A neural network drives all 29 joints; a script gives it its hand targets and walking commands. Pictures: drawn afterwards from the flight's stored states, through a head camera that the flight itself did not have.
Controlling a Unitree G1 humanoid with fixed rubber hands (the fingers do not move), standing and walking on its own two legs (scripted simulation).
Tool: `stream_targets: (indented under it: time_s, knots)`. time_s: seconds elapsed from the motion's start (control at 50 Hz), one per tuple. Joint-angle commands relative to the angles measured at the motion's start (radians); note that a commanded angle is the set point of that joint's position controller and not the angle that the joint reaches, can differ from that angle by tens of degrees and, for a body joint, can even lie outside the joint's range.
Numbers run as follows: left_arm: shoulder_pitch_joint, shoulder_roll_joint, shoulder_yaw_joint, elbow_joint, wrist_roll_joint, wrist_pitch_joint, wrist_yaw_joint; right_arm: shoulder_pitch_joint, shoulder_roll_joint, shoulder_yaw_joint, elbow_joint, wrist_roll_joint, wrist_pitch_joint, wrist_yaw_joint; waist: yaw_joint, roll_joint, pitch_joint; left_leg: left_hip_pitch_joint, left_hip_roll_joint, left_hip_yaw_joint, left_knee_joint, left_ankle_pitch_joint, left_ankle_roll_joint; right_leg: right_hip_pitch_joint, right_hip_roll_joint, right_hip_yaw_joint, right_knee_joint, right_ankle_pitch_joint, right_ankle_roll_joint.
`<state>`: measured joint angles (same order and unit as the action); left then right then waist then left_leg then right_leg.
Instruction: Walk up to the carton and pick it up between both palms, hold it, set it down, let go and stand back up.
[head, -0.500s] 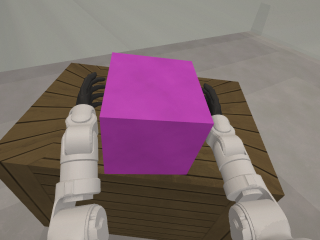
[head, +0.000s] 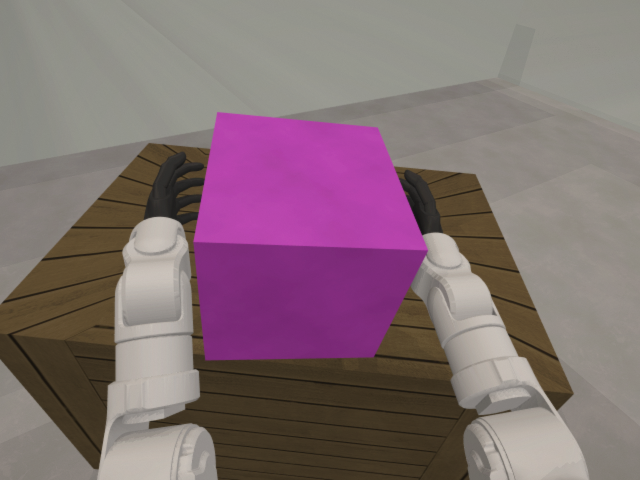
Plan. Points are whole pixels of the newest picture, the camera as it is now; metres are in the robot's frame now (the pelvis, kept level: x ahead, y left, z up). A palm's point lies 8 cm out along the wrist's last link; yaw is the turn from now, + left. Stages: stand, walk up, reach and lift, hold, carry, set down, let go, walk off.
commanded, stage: hold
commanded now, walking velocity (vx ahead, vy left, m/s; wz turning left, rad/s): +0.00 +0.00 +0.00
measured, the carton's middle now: (296, 236) +0.38 +0.01 +0.14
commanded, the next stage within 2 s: none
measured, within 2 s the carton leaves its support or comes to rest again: neither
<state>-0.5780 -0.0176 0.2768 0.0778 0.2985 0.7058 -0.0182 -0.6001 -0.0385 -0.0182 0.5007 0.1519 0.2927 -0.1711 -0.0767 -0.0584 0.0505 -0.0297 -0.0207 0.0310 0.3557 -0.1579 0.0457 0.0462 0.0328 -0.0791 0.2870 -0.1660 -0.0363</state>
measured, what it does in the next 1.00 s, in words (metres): stands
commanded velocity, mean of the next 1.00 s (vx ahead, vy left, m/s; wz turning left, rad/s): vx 0.00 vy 0.00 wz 0.00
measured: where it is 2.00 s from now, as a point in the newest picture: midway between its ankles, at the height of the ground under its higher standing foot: outside the picture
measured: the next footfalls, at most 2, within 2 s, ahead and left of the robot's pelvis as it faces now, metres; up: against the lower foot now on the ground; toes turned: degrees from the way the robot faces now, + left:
none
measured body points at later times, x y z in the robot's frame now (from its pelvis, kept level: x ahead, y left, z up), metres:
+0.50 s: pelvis +0.00 -0.01 +0.00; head -0.05 +0.03 +0.45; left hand +0.37 +0.16 +0.20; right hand +0.37 -0.15 +0.18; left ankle +0.04 +0.09 -0.75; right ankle +0.01 -0.09 -0.75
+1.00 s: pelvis +0.01 +0.00 +0.00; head -0.04 +0.02 +0.45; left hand +0.37 +0.16 +0.19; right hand +0.37 -0.15 +0.17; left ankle +0.04 +0.09 -0.75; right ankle +0.01 -0.09 -0.75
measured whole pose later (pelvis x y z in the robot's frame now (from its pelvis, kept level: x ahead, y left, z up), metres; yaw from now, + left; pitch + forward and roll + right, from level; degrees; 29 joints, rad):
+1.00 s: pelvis +0.01 +0.00 +0.00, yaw +0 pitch -10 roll -1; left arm -0.54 -0.02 0.29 0.02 0.31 0.72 -0.05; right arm -0.59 -0.04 0.01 0.45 0.17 0.32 -0.19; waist -0.08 -0.06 0.07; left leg -0.01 -0.02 0.03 0.35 -0.16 0.04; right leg 0.07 0.04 -0.08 0.28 -0.17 -0.04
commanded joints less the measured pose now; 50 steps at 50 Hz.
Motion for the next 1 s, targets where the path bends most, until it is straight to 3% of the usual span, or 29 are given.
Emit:
stream_targets:
  time_s: [0.0, 0.04, 0.08, 0.18, 0.28, 0.34, 0.4, 0.44, 0.56, 0.64, 0.74, 0.78, 0.84, 0.86, 0.88, 0.9, 0.92, 0.98]
  knots:
    - [-0.584, -0.533, -0.512, -0.076, -0.162, -0.04, -0.131, -0.798, 0.508, 0.298, -0.352, 0.051, -0.084, 0.111, -0.022, 0.112, -0.404, 0.151, 0.03, -0.024, -0.055, 0.15, -0.051, -0.054, 0.001, -0.005, -0.054, 0.069, 0.04]
    - [-0.58, -0.52, -0.492, -0.052, -0.156, -0.032, -0.139, -0.785, 0.493, 0.285, -0.331, 0.036, -0.078, 0.11, -0.024, 0.088, -0.381, 0.144, 0.032, -0.022, -0.063, 0.123, -0.043, -0.05, -0.002, -0.003, -0.061, 0.055, 0.044]
    - [-0.587, -0.525, -0.484, -0.077, -0.154, -0.036, -0.137, -0.771, 0.492, 0.277, -0.317, 0.037, -0.077, 0.116, -0.018, 0.102, -0.408, 0.145, 0.039, -0.023, -0.068, 0.131, -0.048, -0.047, 0.001, -0.008, -0.055, 0.05, 0.043]
    - [-0.558, -0.476, -0.406, -0.013, -0.109, -0.026, -0.156, -0.741, 0.489, 0.254, -0.26, 0.01, -0.072, 0.119, -0.011, 0.047, -0.357, 0.137, 0.026, -0.009, -0.081, 0.088, -0.024, -0.024, -0.008, -0.007, -0.064, 0.045, 0.058]
    - [-0.592, -0.5, -0.449, -0.063, -0.134, -0.032, -0.156, -0.807, 0.505, 0.296, -0.33, 0.037, -0.09, 0.111, -0.01, 0.088, -0.415, 0.136, 0.019, -0.002, -0.049, 0.162, -0.044, 0.007, 0.001, -0.01, -0.044, 0.114, 0.056]
    - [-0.605, -0.49, -0.432, -0.011, -0.133, -0.041, -0.153, -0.832, 0.517, 0.291, -0.316, 0.025, -0.097, 0.115, 0.005, 0.073, -0.377, 0.11, 0.017, -0.002, -0.062, 0.115, -0.029, -0.02, -0.009, -0.007, -0.053, 0.069, 0.056]
    - [-0.645, -0.505, -0.459, -0.04, -0.149, -0.047, -0.144, -0.86, 0.54, 0.288, -0.34, 0.031, -0.102, 0.119, 0.0, 0.094, -0.412, 0.09, 0.014, -0.003, -0.063, 0.094, -0.024, -0.028, -0.013, 0.0, -0.049, 0.058, 0.057]
    - [-0.646, -0.49, -0.458, -0.054, -0.148, -0.058, -0.137, -0.821, 0.536, 0.285, -0.294, 0.029, -0.099, 0.121, 0.001, 0.109, -0.41, 0.1, 0.013, -0.003, -0.067, 0.102, -0.031, -0.033, -0.014, -0.007, -0.045, 0.054, 0.055]
    - [-0.533, -0.492, -0.47, -0.1, -0.137, -0.027, -0.16, -0.734, 0.496, 0.312, -0.325, 0.059, -0.083, 0.093, -0.027, 0.1, -0.429, 0.182, 0.013, -0.012, -0.025, 0.264, -0.059, 0.024, -0.003, -0.005, -0.035, 0.207, 0.061]
    - [-0.526, -0.47, -0.455, -0.114, -0.124, -0.028, -0.176, -0.706, 0.499, 0.328, -0.341, 0.062, -0.068, 0.079, -0.03, 0.087, -0.393, 0.144, 0.005, -0.014, -0.034, 0.241, -0.053, 0.063, -0.007, -0.003, -0.034, 0.231, 0.07]
    - [-0.55, -0.468, -0.466, -0.116, -0.134, -0.041, -0.172, -0.72, 0.519, 0.334, -0.361, 0.054, -0.07, 0.084, -0.024, 0.081, -0.357, 0.13, 0.009, -0.012, -0.047, 0.212, -0.047, 0.018, -0.01, -0.008, -0.041, 0.189, 0.065]
    - [-0.547, -0.48, -0.505, -0.168, -0.161, -0.051, -0.164, -0.717, 0.539, 0.372, -0.421, 0.075, -0.079, 0.081, -0.028, 0.086, -0.421, 0.159, 0.007, -0.02, -0.019, 0.3, -0.056, 0.045, -0.007, -0.002, -0.025, 0.288, 0.069]
    - [-0.535, -0.5, -0.54, -0.199, -0.178, -0.055, -0.151, -0.735, 0.543, 0.414, -0.482, 0.104, -0.077, 0.072, -0.018, 0.098, -0.465, 0.196, 0.009, -0.03, 0.01, 0.368, -0.063, 0.047, 0.002, 0.001, -0.019, 0.336, 0.069]
    - [-0.531, -0.497, -0.548, -0.201, -0.174, -0.053, -0.15, -0.714, 0.537, 0.408, -0.464, 0.106, -0.072, 0.069, -0.031, 0.104, -0.455, 0.194, 0.009, -0.034, 0.007, 0.372, -0.067, 0.043, 0.001, 0.001, -0.017, 0.338, 0.069]
    - [-0.447, -0.464, -0.475, -0.086, -0.112, -0.031, -0.151, -0.704, 0.497, 0.382, -0.379, 0.09, -0.052, 0.067, 0.009, 0.11, -0.32, 0.175, 0.012, -0.033, -0.017, 0.308, -0.065, -0.01, 0.003, -0.006, -0.041, 0.247, 0.067]
    - [-0.463, -0.473, -0.46, -0.102, -0.11, -0.021, -0.16, -0.68, 0.495, 0.373, -0.358, 0.082, -0.048, 0.071, -0.004, 0.077, -0.299, 0.163, 0.016, -0.018, -0.041, 0.247, -0.06, -0.023, 0.004, -0.007, -0.048, 0.184, 0.07]
    - [-0.465, -0.464, -0.448, -0.109, -0.105, -0.016, -0.164, -0.68, 0.495, 0.365, -0.348, 0.077, -0.048, 0.074, 0.007, 0.084, -0.284, 0.144, 0.021, -0.016, -0.06, 0.204, -0.052, -0.026, 0.0, -0.005, -0.053, 0.147, 0.065]
    - [-0.494, -0.476, -0.486, -0.151, -0.133, -0.017, -0.166, -0.718, 0.509, 0.361, -0.399, 0.08, -0.064, 0.082, -0.003, 0.091, -0.358, 0.163, 0.022, -0.015, -0.04, 0.245, -0.059, -0.004, 0.003, -0.005, -0.047, 0.174, 0.06]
